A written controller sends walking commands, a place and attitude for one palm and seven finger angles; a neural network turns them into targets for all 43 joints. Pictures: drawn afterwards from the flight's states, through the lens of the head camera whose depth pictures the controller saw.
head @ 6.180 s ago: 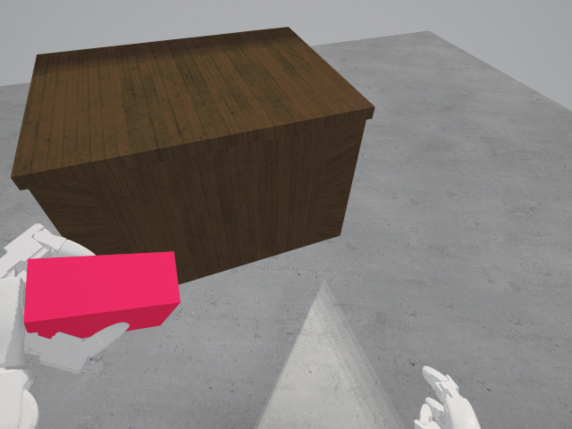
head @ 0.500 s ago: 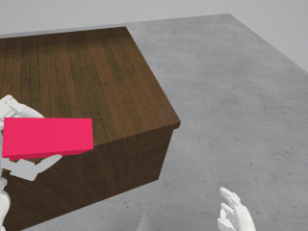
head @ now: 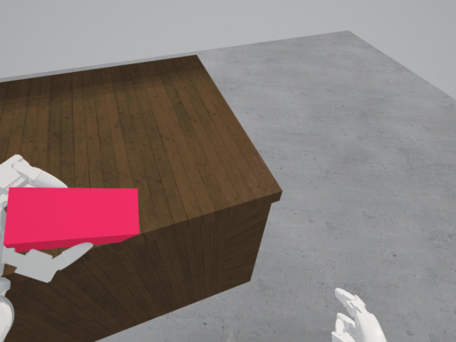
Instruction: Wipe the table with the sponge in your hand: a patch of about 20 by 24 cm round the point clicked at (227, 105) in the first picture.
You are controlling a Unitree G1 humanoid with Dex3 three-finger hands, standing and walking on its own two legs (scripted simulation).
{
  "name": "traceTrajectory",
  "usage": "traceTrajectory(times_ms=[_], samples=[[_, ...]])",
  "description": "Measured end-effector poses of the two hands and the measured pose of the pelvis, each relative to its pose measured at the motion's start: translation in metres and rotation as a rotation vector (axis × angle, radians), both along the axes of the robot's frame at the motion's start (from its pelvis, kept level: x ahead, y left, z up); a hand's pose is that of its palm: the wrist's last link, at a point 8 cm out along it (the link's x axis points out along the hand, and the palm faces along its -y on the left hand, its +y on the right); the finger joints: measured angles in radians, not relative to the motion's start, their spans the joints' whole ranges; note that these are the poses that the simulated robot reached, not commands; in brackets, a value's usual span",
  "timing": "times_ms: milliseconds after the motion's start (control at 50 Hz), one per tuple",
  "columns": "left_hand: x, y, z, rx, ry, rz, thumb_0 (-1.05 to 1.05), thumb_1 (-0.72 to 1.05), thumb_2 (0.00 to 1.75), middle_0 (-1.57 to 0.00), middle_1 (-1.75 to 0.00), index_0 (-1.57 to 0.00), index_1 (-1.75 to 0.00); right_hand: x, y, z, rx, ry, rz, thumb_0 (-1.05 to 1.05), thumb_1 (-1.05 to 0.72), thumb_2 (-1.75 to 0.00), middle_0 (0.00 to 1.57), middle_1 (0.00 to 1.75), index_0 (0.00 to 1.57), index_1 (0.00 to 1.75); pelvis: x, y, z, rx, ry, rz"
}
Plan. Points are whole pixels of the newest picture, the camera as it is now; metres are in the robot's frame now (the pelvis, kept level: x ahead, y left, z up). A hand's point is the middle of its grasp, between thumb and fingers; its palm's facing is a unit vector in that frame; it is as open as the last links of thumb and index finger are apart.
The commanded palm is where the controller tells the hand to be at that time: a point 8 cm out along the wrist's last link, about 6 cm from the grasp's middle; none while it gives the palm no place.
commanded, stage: shuffle to correct the standing spot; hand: left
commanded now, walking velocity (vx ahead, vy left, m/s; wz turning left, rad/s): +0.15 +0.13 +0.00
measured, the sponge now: (94, 219) +0.24 +0.20 +0.15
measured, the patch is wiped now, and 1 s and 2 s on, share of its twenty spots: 0.00 0.00 0.00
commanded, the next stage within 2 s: come to a stop and stand still in 1.16 s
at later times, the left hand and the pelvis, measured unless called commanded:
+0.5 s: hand (33, 235) +0.20 +0.25 +0.18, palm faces +0.40 -0.82 -0.40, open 10.0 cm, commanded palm +0.15 +0.28 +0.19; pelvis -0.01 +0.00 +0.01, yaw +0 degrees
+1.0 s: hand (7, 199) +0.25 +0.31 +0.18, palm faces +0.38 -0.80 -0.46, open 10.0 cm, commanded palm +0.18 +0.35 +0.19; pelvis +0.03 +0.07 +0.00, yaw +2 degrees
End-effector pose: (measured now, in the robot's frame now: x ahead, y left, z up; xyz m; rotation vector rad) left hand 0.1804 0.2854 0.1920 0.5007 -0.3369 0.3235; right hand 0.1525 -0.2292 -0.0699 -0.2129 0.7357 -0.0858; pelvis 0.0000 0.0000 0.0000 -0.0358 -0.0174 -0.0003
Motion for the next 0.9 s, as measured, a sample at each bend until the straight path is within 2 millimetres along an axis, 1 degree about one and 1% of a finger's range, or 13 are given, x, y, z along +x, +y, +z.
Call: traceTrajectory(times_ms=[100,180,280,340,380,460,520,560,620,700,760,820,900], samples=[[-0.005,0.0,-0.005,-0.011,0.002,-0.002,-0.02,-0.49,1.0,-0.73,-1.35,-0.75,-1.34,-0.01,-0.004,-0.005,-0.003,0.021,-0.022,0.01,-0.91,-0.9,0.2,0.3,0.21,0.3,-0.004,0.0,-0.003,-0.002,0.007,0.011],[-0.007,0.0,-0.008,-0.019,0.002,-0.007,-0.02,-0.49,1.0,-0.73,-1.35,-0.75,-1.34,-0.017,-0.007,-0.004,-0.024,0.02,-0.05,0.01,-0.91,-0.9,0.2,0.3,0.21,0.3,-0.007,0.002,-0.004,0.028,-0.002,-0.013],[-0.003,-0.006,0.001,0.019,0.044,-0.013,-0.02,-0.49,1.0,-0.73,-1.35,-0.75,-1.34,-0.024,-0.006,0.0,0.005,0.014,-0.05,0.01,-0.91,-0.9,0.2,0.3,0.2,0.3,-0.007,0.001,0.005,0.031,-0.007,-0.01],[-0.006,-0.01,0.007,0.065,0.033,-0.024,-0.02,-0.49,1.0,-0.73,-1.35,-0.75,-1.34,-0.022,-0.007,-0.007,0.016,0.008,-0.032,0.01,-0.91,-0.9,0.2,0.3,0.2,0.3,-0.007,-0.002,0.001,0.018,-0.004,0.022],[-0.012,-0.008,0.007,0.057,0.024,-0.02,-0.02,-0.49,1.0,-0.73,-1.35,-0.75,-1.34,-0.021,-0.009,-0.011,0.013,0.026,-0.03,0.01,-0.91,-0.9,0.2,0.3,0.2,0.3,-0.009,-0.002,0.0,0.004,-0.006,0.035],[-0.022,0.001,0.002,0.0,0.036,0.029,-0.02,-0.49,1.0,-0.73,-1.35,-0.75,-1.34,-0.021,-0.012,-0.003,-0.005,0.055,-0.042,0.01,-0.91,-0.9,0.2,0.3,0.2,0.3,-0.007,0.0,0.006,0.039,0.012,0.004],[-0.021,0.006,-0.002,-0.038,0.037,0.054,-0.02,-0.49,1.0,-0.73,-1.35,-0.75,-1.34,-0.019,-0.011,0.005,-0.04,0.041,-0.04,0.01,-0.91,-0.9,0.2,0.3,0.2,0.3,-0.005,0.005,0.01,0.071,0.011,0.003],[-0.017,0.01,-0.004,-0.05,0.031,0.051,-0.02,-0.49,1.0,-0.73,-1.35,-0.75,-1.34,-0.015,-0.008,0.007,-0.065,0.007,-0.042,0.01,-0.91,-0.9,0.2,0.3,0.2,0.3,-0.004,0.013,0.008,0.072,0.0,0.008],[-0.01,0.018,-0.004,-0.03,0.017,0.026,-0.02,-0.49,1.0,-0.73,-1.35,-0.75,-1.34,-0.006,0.0,0.005,-0.07,-0.044,-0.069,0.01,-0.91,-0.9,0.2,0.3,0.2,0.3,-0.003,0.027,0.002,0.067,-0.023,0.006],[-0.002,0.033,0.001,0.028,0.032,0.02,-0.02,-0.49,1.0,-0.73,-1.34,-0.75,-1.34,0.001,0.019,0.003,-0.022,-0.088,-0.087,0.01,-0.91,-0.9,0.2,0.3,0.2,0.3,0.0,0.039,-0.001,0.048,-0.034,0.005],[0.0,0.045,0.004,0.04,0.023,0.029,-0.02,-0.49,1.0,-0.73,-1.34,-0.75,-1.34,0.003,0.036,-0.001,0.008,-0.076,-0.071,0.01,-0.91,-0.9,0.2,0.3,0.2,0.3,0.005,0.046,-0.001,0.033,-0.028,0.009],[0.003,0.057,0.001,0.012,0.006,0.031,-0.02,-0.49,1.0,-0.73,-1.34,-0.75,-1.34,0.002,0.051,-0.004,0.01,-0.044,-0.062,0.01,-0.91,-0.9,0.2,0.3,0.2,0.3,0.01,0.056,-0.001,0.051,-0.028,-0.005],[0.015,0.064,-0.002,0.001,0.029,0.036,-0.02,-0.49,1.0,-0.73,-1.34,-0.75,-1.34,0.003,0.069,-0.007,0.029,-0.024,-0.059,0.01,-0.91,-0.9,0.2,0.3,0.2,0.3,0.016,0.065,0.002,0.055,-0.02,-0.006]])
